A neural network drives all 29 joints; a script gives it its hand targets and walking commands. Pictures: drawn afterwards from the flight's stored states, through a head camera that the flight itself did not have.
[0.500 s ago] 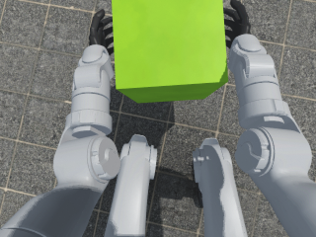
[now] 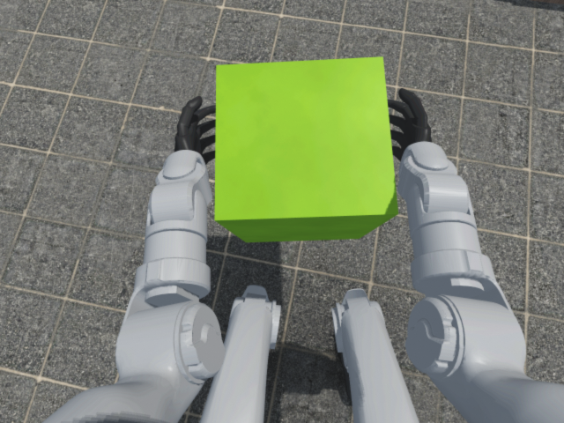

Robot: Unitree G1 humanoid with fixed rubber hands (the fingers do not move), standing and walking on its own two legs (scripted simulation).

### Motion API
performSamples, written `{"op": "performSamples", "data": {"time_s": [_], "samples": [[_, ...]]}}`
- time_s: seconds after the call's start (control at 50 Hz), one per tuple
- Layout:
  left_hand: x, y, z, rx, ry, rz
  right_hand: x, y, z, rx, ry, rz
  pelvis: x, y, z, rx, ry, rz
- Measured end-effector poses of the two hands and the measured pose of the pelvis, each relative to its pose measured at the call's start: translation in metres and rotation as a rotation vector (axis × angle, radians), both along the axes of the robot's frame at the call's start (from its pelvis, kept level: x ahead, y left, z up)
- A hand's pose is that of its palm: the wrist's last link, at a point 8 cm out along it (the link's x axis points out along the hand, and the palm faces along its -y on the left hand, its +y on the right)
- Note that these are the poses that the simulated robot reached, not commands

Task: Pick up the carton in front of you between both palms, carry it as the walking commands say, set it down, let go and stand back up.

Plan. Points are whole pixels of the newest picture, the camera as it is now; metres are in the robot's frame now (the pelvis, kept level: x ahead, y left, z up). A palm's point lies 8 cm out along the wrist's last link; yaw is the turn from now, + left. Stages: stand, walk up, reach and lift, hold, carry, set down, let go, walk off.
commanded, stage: reach and lift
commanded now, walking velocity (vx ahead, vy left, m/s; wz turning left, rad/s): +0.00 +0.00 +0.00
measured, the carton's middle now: (300, 168) +0.47 +0.02 -0.12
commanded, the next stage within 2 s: hold in 1.94 s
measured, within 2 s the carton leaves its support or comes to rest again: neither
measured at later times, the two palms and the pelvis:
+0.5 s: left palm (141, 137) +0.41 +0.16 +0.11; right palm (487, 132) +0.42 -0.14 +0.11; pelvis +0.05 +0.00 +0.14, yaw +0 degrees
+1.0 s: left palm (23, 93) +0.37 +0.15 +0.24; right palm out of the picture +0.37 -0.15 +0.24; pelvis +0.08 +0.00 +0.22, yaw +0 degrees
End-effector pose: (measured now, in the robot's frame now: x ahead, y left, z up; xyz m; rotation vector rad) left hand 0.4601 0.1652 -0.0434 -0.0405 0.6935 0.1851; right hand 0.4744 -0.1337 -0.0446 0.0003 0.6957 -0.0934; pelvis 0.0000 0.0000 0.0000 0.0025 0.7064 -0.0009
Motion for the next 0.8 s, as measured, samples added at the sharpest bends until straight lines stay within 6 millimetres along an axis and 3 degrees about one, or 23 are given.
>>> {"op": "performSamples", "data": {"time_s": [0.52, 0.8], "samples": [[-0.05, -0.007, 0.162, -0.005, -0.001, -0.018, -0.058, -0.007, 0.162, 0.006, -0.001, -0.033, 0.052, 0.0, 0.145, 0.0, -0.296, 0.003], [-0.075, -0.009, 0.244, 0.001, -0.014, -0.035, -0.086, -0.01, 0.245, -0.002, -0.015, -0.04, 0.08, 0.002, 0.205, -0.001, -0.542, 0.006]]}}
